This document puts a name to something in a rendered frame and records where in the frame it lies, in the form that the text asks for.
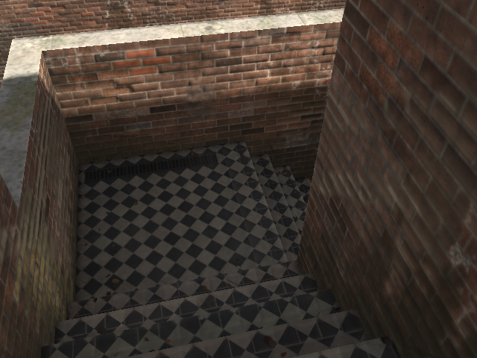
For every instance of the stairs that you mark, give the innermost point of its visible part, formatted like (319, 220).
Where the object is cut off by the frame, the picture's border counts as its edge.
(272, 311)
(287, 199)

